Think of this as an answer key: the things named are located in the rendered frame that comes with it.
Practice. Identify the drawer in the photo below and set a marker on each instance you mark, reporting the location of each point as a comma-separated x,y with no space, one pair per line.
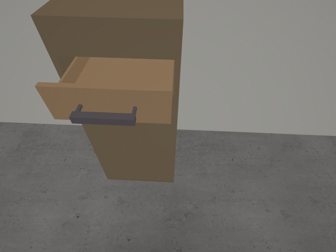
114,85

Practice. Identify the handle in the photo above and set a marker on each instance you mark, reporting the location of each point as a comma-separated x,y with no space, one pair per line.
103,118

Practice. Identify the cabinet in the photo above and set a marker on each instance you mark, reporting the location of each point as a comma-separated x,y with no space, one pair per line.
140,29

